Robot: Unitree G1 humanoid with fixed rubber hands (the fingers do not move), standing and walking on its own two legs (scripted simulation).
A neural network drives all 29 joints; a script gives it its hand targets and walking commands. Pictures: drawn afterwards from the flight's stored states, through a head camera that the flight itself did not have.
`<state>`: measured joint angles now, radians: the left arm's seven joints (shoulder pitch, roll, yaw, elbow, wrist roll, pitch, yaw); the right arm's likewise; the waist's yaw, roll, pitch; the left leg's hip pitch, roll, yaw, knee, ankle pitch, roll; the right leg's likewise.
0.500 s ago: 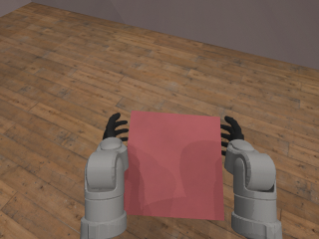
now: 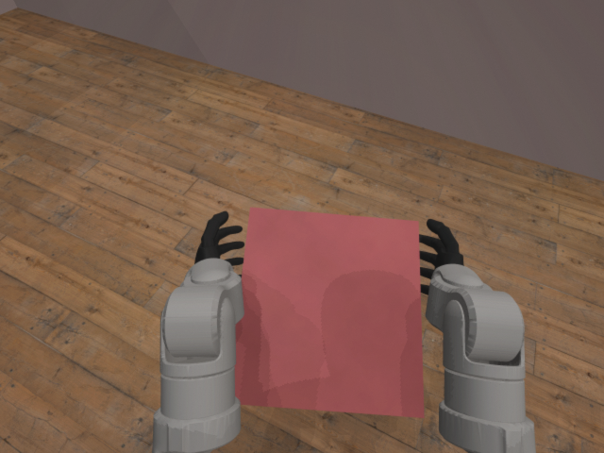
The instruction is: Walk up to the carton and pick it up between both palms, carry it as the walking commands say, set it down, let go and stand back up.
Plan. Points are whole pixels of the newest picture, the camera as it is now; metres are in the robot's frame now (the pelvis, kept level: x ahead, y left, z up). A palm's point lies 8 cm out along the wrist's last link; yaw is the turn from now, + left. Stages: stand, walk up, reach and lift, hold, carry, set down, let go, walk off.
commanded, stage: carry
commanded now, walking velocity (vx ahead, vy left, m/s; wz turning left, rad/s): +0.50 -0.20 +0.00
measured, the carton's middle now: (319, 313) +0.31 +0.01 -0.02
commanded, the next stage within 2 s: none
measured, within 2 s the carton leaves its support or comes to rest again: neither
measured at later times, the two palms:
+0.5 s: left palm (296, 138) +0.55 +0.05 +0.10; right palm (466, 151) +0.55 -0.23 +0.08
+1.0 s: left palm (321, 83) +0.65 +0.01 +0.13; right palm (478, 104) +0.65 -0.26 +0.11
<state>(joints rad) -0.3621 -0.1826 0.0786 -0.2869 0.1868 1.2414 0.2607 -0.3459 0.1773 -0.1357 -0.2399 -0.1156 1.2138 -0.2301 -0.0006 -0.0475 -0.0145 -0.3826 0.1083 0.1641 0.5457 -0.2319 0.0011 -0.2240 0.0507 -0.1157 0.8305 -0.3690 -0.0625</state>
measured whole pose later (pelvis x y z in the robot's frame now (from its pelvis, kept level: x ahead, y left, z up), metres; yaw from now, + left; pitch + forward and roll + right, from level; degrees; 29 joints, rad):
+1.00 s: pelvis +0.35 -0.12 +0.01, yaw -1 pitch +4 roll +1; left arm -0.36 -0.18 0.08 -0.29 0.19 1.24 0.25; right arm -0.35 0.18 -0.14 -0.28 -0.11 1.24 -0.25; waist 0.00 0.03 -0.05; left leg -0.34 0.06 0.16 0.48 -0.17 0.02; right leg -0.21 -0.02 -0.13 0.44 -0.29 -0.03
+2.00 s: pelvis +0.39 -0.07 +0.00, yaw +5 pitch +2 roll -1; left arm -0.36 -0.18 0.15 0.03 0.19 1.01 0.21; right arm -0.32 0.17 -0.16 -0.01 -0.13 1.04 -0.23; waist 0.02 0.02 -0.03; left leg -0.27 0.04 0.14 0.55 -0.31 0.03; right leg -0.24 -0.07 -0.18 0.52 -0.29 0.01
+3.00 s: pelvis +0.35 -0.09 +0.00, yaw +5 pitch -1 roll +0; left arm -0.32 -0.17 0.17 0.18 0.19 0.83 0.17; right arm -0.29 0.16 -0.18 0.13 -0.13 0.82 -0.17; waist 0.01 0.02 -0.03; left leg -0.27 0.04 0.13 0.53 -0.25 0.03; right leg -0.25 -0.07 -0.19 0.52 -0.26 0.00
